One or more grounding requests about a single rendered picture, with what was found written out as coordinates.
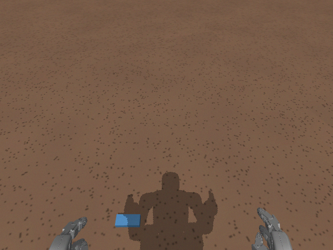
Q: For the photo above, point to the left robot hand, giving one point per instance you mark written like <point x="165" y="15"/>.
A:
<point x="69" y="232"/>

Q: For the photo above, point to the right robot hand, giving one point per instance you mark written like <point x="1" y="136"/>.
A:
<point x="275" y="237"/>

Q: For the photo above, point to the small box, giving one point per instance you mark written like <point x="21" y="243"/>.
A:
<point x="127" y="220"/>

